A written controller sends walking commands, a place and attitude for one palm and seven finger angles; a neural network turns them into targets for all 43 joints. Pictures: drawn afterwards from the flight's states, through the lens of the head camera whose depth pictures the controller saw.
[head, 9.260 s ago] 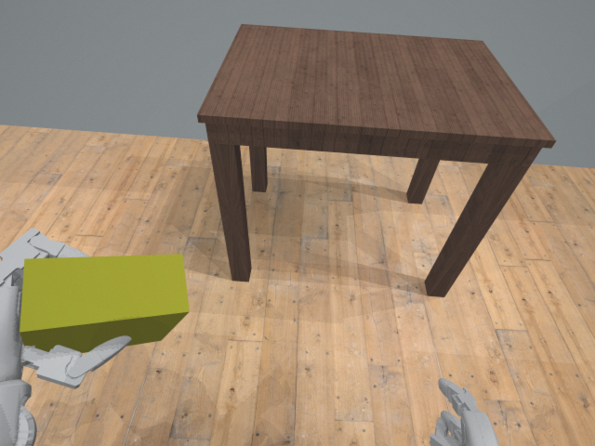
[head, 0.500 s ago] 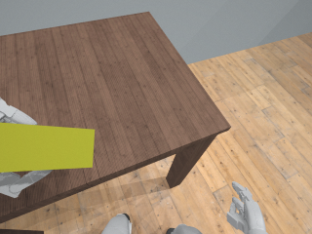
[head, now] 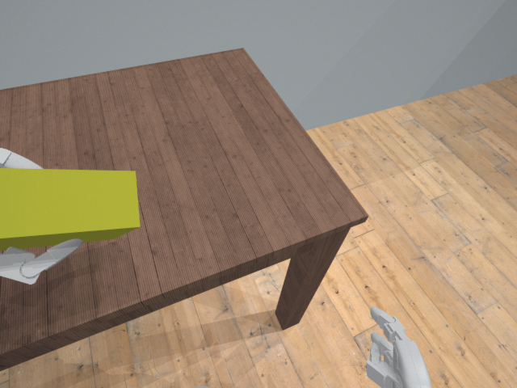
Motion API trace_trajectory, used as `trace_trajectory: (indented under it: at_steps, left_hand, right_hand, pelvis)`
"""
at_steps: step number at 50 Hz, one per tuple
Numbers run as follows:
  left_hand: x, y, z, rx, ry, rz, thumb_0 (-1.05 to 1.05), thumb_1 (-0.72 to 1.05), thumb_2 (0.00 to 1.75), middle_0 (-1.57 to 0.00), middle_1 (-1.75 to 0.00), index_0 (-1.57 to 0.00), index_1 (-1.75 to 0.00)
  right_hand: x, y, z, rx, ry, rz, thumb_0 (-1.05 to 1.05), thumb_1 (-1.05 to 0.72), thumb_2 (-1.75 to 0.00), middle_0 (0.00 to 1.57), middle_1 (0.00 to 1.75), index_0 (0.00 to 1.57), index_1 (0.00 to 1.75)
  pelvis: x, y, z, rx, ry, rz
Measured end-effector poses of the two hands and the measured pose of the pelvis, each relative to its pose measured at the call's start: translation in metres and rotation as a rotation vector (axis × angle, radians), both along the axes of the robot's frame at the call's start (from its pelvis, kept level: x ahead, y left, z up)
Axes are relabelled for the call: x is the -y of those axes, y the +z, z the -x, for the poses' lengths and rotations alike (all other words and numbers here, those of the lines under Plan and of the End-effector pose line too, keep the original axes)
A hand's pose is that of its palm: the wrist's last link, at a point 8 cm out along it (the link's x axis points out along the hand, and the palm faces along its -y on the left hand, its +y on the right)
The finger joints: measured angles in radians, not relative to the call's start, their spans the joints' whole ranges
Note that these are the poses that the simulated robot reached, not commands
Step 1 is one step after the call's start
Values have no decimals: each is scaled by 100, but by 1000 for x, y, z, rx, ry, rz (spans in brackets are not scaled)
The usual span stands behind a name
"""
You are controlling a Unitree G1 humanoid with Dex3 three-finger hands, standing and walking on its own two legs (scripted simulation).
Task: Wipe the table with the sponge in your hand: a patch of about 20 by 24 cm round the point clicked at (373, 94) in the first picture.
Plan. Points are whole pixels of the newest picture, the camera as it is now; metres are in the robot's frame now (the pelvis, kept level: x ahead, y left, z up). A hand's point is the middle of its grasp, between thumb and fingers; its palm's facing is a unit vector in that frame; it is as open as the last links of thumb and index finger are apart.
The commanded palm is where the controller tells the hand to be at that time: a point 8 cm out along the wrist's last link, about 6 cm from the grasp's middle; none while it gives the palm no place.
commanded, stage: come to a stop and stand still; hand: left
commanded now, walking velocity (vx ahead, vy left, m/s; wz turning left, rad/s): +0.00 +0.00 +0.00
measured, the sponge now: (83, 211) +0.26 +0.24 +0.17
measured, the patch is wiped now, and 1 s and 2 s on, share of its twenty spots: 0.00 0.00 0.00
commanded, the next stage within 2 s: look again from close up in 0.76 s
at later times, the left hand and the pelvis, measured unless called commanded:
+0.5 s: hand (60, 226) +0.25 +0.26 +0.16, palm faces +0.38 -0.86 -0.34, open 10.4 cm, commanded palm +0.18 +0.29 +0.18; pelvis +0.02 +0.01 +0.01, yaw +0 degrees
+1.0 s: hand (37, 228) +0.24 +0.28 +0.16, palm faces +0.39 -0.85 -0.36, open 10.4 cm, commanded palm +0.18 +0.31 +0.18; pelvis +0.02 +0.03 +0.01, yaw +1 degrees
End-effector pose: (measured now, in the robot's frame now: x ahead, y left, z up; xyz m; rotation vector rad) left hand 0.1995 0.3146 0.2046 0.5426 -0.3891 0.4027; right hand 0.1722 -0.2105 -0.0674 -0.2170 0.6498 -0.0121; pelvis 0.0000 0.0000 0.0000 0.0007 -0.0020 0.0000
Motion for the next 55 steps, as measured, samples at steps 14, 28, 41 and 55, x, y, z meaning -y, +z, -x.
trace_trajectory:
  at_steps: [14, 28, 41, 55]
  left_hand:
    - [17, -36, 18, -134, -12, 120, -1, -51, 101, -69, -136, -70, -136]
    - [14, -32, -10, -120, -76, 128, -1, -51, 101, -69, -136, -70, -136]
    - [-4, -32, -2, -118, -31, 133, -1, -51, 101, -69, -136, -70, -136]
    - [-6, -30, 2, -122, -37, 125, -1, -51, 101, -69, -136, -70, -136]
  right_hand:
    - [14, 9, 1, -24, -50, 63, 1, -90, -90, 20, 29, 20, 30]
    - [-5, 20, -25, 13, -58, 43, 1, -90, -90, 20, 29, 20, 30]
    - [-24, 15, -33, -24, -21, 49, 1, -90, -90, 20, 29, 21, 30]
    - [-27, 17, -30, -15, -33, 44, 1, -90, -90, 20, 29, 21, 30]
  pelvis:
    - [0, 5, -8, 4, 10, 15]
    - [-14, 7, -24, 7, 3, 19]
    - [-25, 8, -26, 6, 14, 22]
    - [-28, 8, -23, 11, 21, 23]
